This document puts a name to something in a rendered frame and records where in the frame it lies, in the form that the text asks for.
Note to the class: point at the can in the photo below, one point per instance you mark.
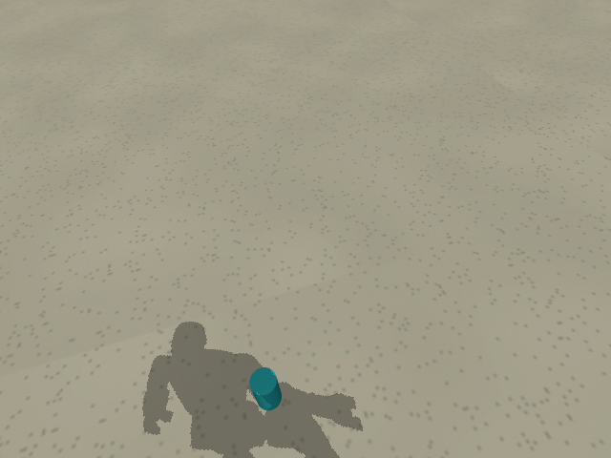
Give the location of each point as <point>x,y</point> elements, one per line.
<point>265,387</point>

